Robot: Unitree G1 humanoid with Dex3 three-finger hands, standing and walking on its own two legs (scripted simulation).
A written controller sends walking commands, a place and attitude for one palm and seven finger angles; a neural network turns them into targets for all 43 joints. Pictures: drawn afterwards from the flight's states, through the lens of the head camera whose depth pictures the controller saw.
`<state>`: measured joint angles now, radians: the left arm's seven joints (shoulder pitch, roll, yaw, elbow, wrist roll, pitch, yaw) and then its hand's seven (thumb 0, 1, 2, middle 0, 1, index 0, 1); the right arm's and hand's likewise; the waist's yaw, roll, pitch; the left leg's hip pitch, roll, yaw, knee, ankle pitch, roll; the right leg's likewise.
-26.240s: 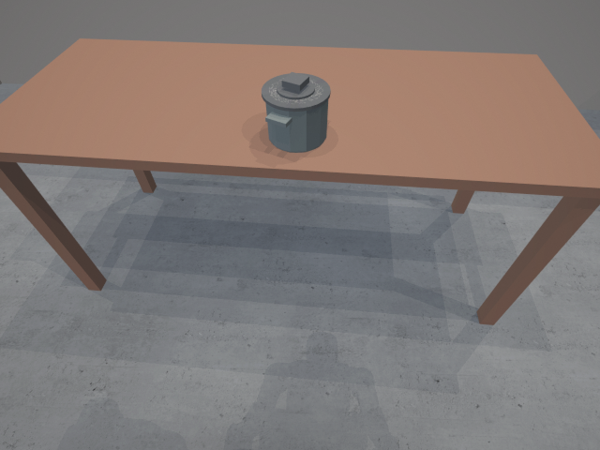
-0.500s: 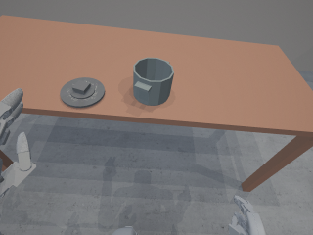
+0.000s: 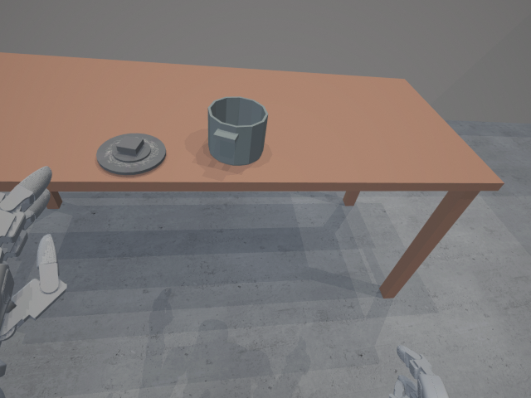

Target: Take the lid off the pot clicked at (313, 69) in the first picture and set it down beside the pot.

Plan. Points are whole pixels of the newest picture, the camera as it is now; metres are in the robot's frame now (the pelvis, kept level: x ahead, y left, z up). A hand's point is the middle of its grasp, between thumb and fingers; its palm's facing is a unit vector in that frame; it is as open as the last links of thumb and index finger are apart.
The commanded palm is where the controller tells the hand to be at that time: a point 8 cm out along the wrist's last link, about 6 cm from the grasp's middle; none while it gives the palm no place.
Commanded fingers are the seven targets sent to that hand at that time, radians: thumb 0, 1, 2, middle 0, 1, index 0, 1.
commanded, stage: stop stepping back and stand still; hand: left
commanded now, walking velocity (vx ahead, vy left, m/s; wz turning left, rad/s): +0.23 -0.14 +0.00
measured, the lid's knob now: (130, 144) +0.67 +0.33 -0.01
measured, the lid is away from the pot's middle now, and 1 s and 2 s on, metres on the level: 0.26 0.26 0.26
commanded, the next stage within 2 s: let the arm hang, fingers relaxed in 0.68 s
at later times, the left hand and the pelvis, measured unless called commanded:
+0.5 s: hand out of the picture +0.11 +0.30 +0.18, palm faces +0.40 -0.85 -0.34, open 7.4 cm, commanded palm +0.03 +0.34 +0.20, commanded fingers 0.00 0.90 0.90 -0.20 -0.30 -0.20 -0.30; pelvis -0.09 +0.06 +0.01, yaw +2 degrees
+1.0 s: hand out of the picture -0.02 +0.21 -0.17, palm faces +0.11 -0.98 -0.15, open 6.9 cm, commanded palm none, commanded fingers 0.00 0.90 0.90 -0.20 -0.30 -0.20 -0.30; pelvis -0.05 +0.04 +0.01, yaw +4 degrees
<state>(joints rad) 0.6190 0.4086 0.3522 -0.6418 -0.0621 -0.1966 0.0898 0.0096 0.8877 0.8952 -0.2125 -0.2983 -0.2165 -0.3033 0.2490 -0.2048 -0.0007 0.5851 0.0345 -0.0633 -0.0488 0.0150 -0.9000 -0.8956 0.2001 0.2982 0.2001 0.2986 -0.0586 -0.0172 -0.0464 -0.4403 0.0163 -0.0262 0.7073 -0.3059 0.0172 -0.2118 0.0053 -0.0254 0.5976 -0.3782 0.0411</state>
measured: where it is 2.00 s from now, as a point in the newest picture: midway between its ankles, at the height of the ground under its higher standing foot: outside the picture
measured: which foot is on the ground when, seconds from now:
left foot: down 0.00-0.22, up 0.24-0.40, down 0.42-1.00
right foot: down 0.00-0.00, up 0.02-0.18, down 0.20-0.42, up 0.44-0.70, down 0.72-1.00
